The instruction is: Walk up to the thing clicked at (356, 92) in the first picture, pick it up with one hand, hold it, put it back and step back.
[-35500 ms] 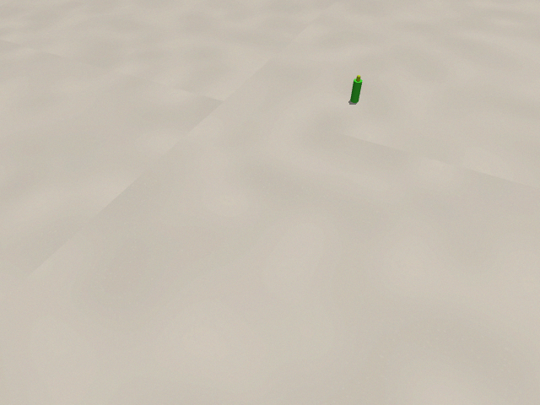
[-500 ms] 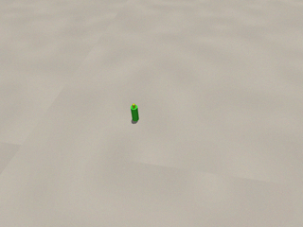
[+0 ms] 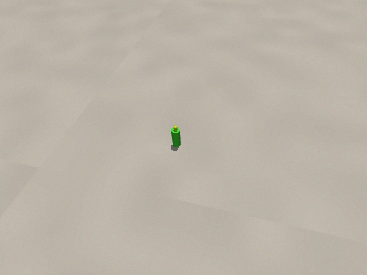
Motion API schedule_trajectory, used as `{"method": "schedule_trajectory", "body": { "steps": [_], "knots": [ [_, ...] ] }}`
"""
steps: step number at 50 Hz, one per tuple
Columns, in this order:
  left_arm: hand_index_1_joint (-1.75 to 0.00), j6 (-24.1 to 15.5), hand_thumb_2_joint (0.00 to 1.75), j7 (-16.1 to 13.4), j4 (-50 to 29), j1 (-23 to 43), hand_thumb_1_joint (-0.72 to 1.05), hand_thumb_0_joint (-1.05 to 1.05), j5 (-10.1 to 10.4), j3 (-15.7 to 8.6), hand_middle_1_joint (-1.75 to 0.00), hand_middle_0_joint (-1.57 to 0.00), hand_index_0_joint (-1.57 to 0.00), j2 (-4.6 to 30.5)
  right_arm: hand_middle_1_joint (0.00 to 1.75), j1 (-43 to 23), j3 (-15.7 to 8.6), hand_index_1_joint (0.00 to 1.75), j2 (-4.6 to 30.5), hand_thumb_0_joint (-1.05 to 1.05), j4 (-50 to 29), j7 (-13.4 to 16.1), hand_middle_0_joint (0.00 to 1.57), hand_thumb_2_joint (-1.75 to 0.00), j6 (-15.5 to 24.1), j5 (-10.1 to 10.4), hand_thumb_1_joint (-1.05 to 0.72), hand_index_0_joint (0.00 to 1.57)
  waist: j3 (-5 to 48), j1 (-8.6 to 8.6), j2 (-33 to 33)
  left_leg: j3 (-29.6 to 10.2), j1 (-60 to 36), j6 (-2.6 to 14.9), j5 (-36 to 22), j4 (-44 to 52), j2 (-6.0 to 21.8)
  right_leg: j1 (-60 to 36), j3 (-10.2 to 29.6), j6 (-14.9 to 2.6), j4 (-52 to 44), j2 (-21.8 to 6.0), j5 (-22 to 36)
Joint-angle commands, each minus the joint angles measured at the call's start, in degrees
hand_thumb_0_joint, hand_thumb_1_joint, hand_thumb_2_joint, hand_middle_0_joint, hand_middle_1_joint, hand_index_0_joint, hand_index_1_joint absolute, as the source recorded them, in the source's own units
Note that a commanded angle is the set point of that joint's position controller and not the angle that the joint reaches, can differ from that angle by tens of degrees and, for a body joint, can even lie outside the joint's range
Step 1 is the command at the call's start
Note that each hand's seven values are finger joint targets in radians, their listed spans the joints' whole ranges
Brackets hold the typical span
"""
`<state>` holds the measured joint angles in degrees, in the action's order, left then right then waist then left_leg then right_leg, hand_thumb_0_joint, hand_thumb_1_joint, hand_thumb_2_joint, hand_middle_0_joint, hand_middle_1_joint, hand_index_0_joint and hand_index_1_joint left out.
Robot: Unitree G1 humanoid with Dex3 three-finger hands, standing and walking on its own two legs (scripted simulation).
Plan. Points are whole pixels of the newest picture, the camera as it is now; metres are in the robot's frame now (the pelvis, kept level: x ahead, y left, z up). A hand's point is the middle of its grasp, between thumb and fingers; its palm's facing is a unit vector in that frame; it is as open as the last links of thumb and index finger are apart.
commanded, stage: step back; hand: left
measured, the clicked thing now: (175, 135) +1.03 +0.12 -0.67
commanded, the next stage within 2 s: stand in 0.10 s
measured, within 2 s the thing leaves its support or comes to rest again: neither
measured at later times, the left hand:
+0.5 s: hand out of the picture +0.07 +0.25 -0.14, palm faces +0.00 -0.94 -0.33, open 7.4 cm
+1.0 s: hand out of the picture +0.04 +0.24 -0.14, palm faces -0.01 -0.94 -0.34, open 7.4 cm
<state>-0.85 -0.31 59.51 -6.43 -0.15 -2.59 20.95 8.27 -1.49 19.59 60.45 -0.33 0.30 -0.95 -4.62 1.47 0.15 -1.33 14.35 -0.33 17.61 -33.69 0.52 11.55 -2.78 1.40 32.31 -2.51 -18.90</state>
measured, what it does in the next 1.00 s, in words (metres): stands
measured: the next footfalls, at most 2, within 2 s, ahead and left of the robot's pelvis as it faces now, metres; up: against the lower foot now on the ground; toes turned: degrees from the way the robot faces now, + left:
none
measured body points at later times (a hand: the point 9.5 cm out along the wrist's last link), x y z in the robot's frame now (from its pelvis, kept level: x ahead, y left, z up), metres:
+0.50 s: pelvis -0.01 +0.00 +0.02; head +0.00 +0.00 +0.47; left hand +0.07 +0.30 -0.12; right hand +0.10 -0.30 -0.11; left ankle +0.01 +0.13 -0.73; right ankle -0.02 -0.13 -0.73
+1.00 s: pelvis -0.03 -0.01 +0.02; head -0.02 -0.02 +0.47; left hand +0.05 +0.29 -0.11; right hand +0.04 -0.31 -0.12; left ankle +0.01 +0.13 -0.73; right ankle -0.02 -0.13 -0.73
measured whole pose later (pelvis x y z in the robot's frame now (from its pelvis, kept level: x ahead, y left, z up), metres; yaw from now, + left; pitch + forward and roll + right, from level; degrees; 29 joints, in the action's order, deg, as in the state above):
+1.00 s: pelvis -0.03 -0.01 +0.02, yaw +0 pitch -3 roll +0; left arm -0.8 0.7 66.2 -6.2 -0.3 -0.4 19.9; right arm 7.3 0.3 20.2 66.2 -0.8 0.7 -0.5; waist -3.2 0.1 -0.6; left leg -1.4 8.2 -1.7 7.8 -18.8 1.5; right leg 6.4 -3.1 0.3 19.3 -1.3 -10.0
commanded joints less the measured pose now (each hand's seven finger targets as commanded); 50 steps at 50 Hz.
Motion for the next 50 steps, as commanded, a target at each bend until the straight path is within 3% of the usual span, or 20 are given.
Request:
{"method": "schedule_trajectory", "body": {
  "steps": [1, 3, 6, 7, 13, 20, 23, 28, 33, 39, 50],
  "knots": [
    [-0.30, -1.8, 0.90, -0.9, -3.6, 2.5, 0.90, 0.00, 0.0, -2.4, -0.30, -0.20, -0.20, 13.2, 0.30, -2.6, -2.8, 0.30, 12.6, 0.00, -3.1, 1.2, 0.20, -0.90, 1.3, 0.2, -0.90, 0.20, 10.5, -0.95, -3.0, -4.1, -3.0, 2.49, -25.6, 5.2, 5.2, -6.8, 5.4, -4.34, -3.8, -6.1, 22.8],
    [-0.30, -1.6, 0.90, -1.0, -3.3, 3.6, 0.90, 0.00, 0.1, -2.0, -0.30, -0.20, -0.20, 12.2, 0.30, -3.5, -2.9, 0.30, 13.0, 0.00, -2.5, 1.2, 0.20, -0.90, 1.2, 0.3, -0.90, 0.20, 10.9, -0.80, -3.4, -5.0, -5.2, 3.43, -31.9, 5.9, 6.4, -6.0, 3.2, -3.51, -3.0, -4.6, 22.6],
    [-0.30, -0.8, 0.90, -0.7, -0.9, 2.6, 0.90, 0.00, 0.3, -0.6, -0.30, -0.20, -0.20, 9.8, 0.30, -4.5, -2.1, 0.30, 13.5, 0.00, -2.5, 1.1, 0.20, -0.90, 2.1, 0.3, -0.90, 0.20, 8.2, -0.69, -2.6, -8.6, -7.1, 4.17, -31.8, 10.3, 9.2, -5.3, 3.6, -1.79, -6.2, -3.2, 18.7],
    [-0.30, -0.7, 0.90, -0.6, -0.6, 3.0, 0.90, 0.00, 0.1, -0.6, -0.30, -0.20, -0.20, 10.5, 0.30, -4.6, -2.0, 0.30, 13.6, 0.00, -2.2, 1.1, 0.20, -0.90, 2.3, 0.3, -0.90, 0.20, 7.6, -0.90, -2.7, -8.8, -6.4, 3.99, -30.4, 11.8, 9.3, -5.7, 3.5, -1.44, -6.8, -3.0, 16.7],
    [-0.30, -1.0, 0.90, -0.3, 1.0, 4.1, 0.90, 0.00, -0.1, -0.2, -0.30, -0.20, -0.20, 11.0, 0.30, -7.2, -1.6, 0.30, 12.1, 0.00, -1.7, 1.0, 0.20, -0.90, 2.2, 0.6, -0.90, 0.20, 9.5, -0.99, -1.9, -5.2, -10.4, 1.95, -29.0, 13.0, 7.2, -8.1, 4.4, -1.93, -11.3, -4.6, 21.4],
    [-0.30, -1.3, 0.90, 0.0, 2.3, 5.0, 0.90, 0.00, -0.4, 0.1, -0.30, -0.20, -0.20, 11.1, 0.30, -8.8, -1.4, 0.30, 11.9, 0.00, -0.7, 0.6, 0.20, -0.90, 1.9, 0.8, -0.90, 0.20, 7.6, -1.04, -0.6, -4.7, -9.2, 1.61, -20.6, 15.9, 6.8, -8.4, 5.0, -1.77, -15.4, -5.4, 18.0],
    [-0.30, -1.3, 0.90, 0.0, 2.8, 5.0, 0.90, 0.00, -0.5, 0.1, -0.30, -0.20, -0.20, 11.4, 0.30, -8.7, -1.2, 0.30, 11.7, 0.00, -0.3, 0.4, 0.20, -0.90, 1.7, 0.7, -0.90, 0.20, 5.6, -1.19, 0.2, -4.6, -8.9, 1.12, -15.3, 17.2, 6.3, -5.9, 5.4, -1.77, -17.1, -5.4, 12.8],
    [-0.30, -1.5, 0.90, 0.1, 3.1, 4.7, 0.90, 0.00, -0.5, 0.2, -0.30, -0.20, -0.20, 11.3, 0.30, -7.8, -1.0, 0.30, 11.9, 0.00, 0.6, 0.2, 0.20, -0.90, 1.7, 0.6, -0.90, 0.20, 5.3, -1.30, -0.3, -4.8, -6.8, 0.95, -11.9, 18.2, 6.3, -7.0, 5.9, -1.77, -18.0, -5.6, 10.9],
    [-0.30, -1.4, 0.90, 0.2, 3.2, 4.7, 0.90, 0.00, -0.6, 0.1, -0.30, -0.20, -0.20, 12.0, 0.30, -6.8, -1.0, 0.30, 12.0, 0.00, 1.2, 0.0, 0.20, -0.90, 1.4, 0.4, -0.90, 0.20, 3.8, -1.36, 0.6, -5.0, -5.1, 0.94, -5.8, 18.4, 5.9, -4.6, 6.6, -1.90, -19.6, -5.6, 3.2],
    [-0.30, -1.4, 0.90, 0.3, 3.2, 3.5, 0.90, 0.00, -0.4, 0.1, -0.30, -0.20, -0.20, 11.4, 0.30, -5.3, -0.7, 0.30, 12.5, 0.00, 1.6, 0.2, 0.20, -0.90, 1.7, 0.3, -0.90, 0.20, 5.4, -1.23, -0.7, -5.3, -4.8, 0.96, -9.5, 18.7, 6.5, -6.7, 6.1, -2.10, -17.8, -5.4, 8.9],
    [-0.30, -1.2, 0.90, 0.3, 3.0, 2.8, 0.90, 0.00, -0.4, 0.2, -0.30, -0.20, -0.20, 11.7, 0.30, -3.6, -0.3, 0.30, 12.7, 0.00, 2.1, 0.4, 0.20, -0.90, 1.5, 0.4, -0.90, 0.20, 4.7, -1.32, -0.4, -5.3, -4.7, 0.98, -9.7, 18.3, 6.7, -5.6, 6.3, -2.19, -17.7, -5.4, 8.5]
  ]
}}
